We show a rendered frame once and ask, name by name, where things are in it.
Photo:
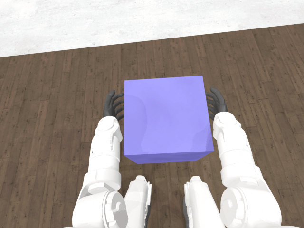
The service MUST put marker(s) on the left robot upper arm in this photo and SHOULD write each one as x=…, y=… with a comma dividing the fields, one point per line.
x=102, y=210

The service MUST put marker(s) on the robot left hand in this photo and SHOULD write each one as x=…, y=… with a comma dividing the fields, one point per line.
x=109, y=105

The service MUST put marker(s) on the right robot forearm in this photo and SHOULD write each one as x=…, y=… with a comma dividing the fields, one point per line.
x=238, y=166

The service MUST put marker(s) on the right robot upper arm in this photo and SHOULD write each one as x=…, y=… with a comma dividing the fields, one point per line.
x=243, y=207

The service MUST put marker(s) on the robot thigh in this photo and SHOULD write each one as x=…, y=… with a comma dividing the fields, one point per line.
x=205, y=213
x=137, y=198

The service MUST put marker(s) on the left robot thigh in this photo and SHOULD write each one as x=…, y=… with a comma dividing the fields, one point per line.
x=137, y=198

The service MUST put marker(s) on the carton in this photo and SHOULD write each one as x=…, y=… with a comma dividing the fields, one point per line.
x=166, y=120

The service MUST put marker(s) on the robot right hand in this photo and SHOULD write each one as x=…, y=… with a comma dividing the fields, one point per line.
x=218, y=102

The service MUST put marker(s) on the left robot forearm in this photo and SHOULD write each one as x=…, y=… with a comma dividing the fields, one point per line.
x=103, y=171

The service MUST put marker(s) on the right robot thigh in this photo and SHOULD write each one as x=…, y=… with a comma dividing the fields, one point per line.
x=205, y=213

